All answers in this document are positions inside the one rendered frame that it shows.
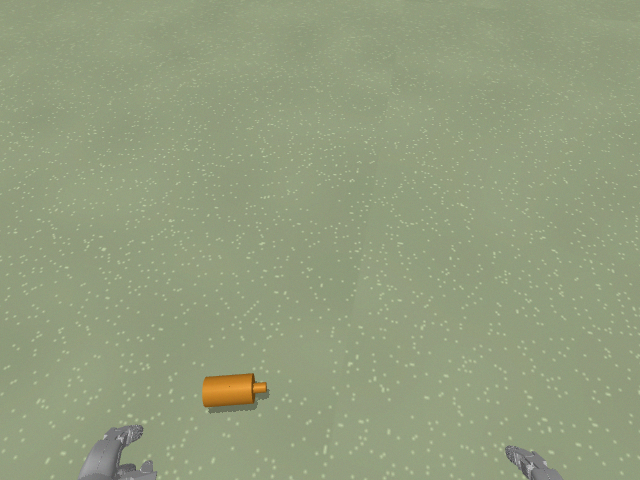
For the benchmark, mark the bottle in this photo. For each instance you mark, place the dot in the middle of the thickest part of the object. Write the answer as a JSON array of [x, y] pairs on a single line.
[[231, 390]]

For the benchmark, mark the right robot hand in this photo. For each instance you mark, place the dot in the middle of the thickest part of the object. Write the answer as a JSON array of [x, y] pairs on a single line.
[[532, 465]]

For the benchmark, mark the left robot hand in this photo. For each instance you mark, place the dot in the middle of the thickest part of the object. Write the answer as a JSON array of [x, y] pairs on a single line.
[[104, 457]]

